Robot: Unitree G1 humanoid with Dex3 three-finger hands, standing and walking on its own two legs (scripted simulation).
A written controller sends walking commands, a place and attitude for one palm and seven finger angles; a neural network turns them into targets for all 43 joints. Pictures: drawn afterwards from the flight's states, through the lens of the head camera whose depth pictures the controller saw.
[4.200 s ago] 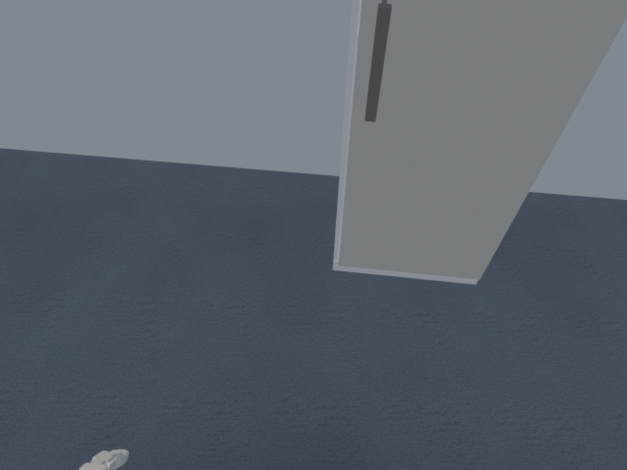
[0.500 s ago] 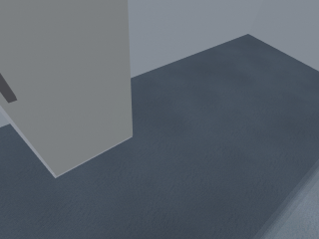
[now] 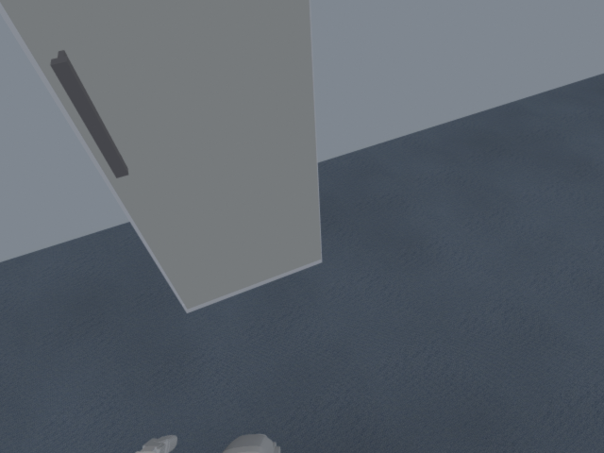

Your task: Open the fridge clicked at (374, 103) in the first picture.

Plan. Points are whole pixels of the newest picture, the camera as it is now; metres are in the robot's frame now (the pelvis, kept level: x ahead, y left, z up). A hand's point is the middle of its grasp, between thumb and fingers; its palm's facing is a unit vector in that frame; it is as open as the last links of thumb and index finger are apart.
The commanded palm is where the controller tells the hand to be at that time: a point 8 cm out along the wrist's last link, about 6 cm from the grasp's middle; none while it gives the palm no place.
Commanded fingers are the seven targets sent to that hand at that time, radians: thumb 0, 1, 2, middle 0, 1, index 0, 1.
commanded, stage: turn to face it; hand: left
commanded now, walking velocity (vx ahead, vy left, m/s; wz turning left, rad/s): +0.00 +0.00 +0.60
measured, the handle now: (94, 118) +0.70 +0.42 +0.10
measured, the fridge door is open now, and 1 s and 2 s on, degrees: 0 0 0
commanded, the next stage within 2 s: take the last steps up to it in 0.56 s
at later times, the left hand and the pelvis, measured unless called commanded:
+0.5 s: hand out of the picture -0.06 +0.27 -0.19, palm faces +0.32 -0.91 -0.25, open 7.4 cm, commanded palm none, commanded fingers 0.00 0.90 0.90 -0.20 -0.30 -0.20 -0.30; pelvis -0.01 +0.05 -0.01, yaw +15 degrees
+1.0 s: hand out of the picture -0.01 +0.18 -0.16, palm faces +0.40 -0.88 -0.24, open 7.3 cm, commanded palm none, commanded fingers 0.00 0.90 0.90 -0.20 -0.30 -0.20 -0.30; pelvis +0.04 +0.01 +0.00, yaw +20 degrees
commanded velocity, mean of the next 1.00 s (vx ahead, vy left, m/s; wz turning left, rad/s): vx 0.11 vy -0.02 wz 0.24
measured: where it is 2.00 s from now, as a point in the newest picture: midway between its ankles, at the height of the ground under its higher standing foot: (286, 438)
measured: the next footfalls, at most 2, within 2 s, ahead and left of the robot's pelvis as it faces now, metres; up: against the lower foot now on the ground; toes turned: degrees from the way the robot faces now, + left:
left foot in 0.34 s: -0.01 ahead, +0.14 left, +0.00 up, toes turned +19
right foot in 0.84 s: +0.06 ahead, -0.06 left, +0.00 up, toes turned +14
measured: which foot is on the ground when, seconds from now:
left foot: up 0.00-0.32, down 0.34-0.84, up 0.86-1.00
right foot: down 0.00-0.34, up 0.36-0.82, down 0.84-1.00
